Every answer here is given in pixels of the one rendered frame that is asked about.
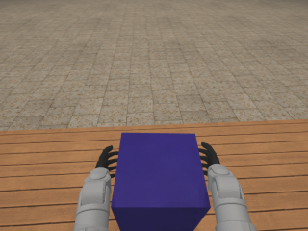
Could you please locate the robot right forearm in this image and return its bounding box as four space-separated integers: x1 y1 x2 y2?
207 164 257 231

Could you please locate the carton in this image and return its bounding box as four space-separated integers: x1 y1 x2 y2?
111 132 211 231

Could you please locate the robot left forearm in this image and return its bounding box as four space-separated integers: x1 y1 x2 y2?
73 167 112 231

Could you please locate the robot left hand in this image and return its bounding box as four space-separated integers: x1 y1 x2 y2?
95 145 119 178

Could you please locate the robot right hand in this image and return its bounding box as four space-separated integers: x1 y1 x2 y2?
198 142 220 176

